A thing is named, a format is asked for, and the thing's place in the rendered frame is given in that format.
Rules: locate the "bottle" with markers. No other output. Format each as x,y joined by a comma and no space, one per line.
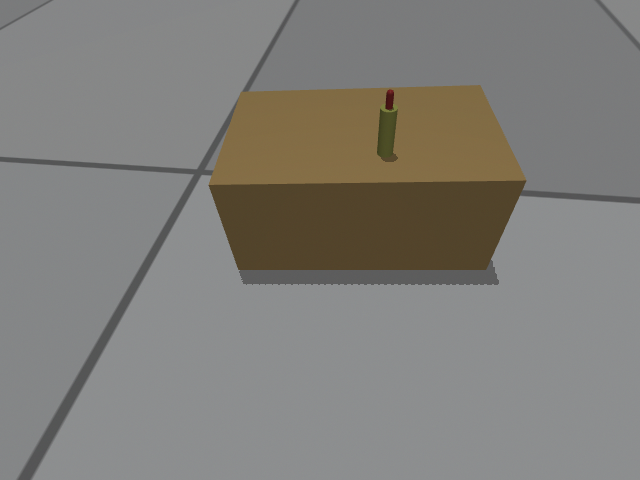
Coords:
387,126

